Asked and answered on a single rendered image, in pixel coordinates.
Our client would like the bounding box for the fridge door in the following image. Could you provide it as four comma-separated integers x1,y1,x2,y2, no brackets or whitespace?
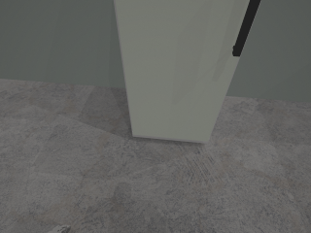
115,0,250,142

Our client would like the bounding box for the handle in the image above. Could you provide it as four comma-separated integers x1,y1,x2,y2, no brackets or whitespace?
232,0,261,57

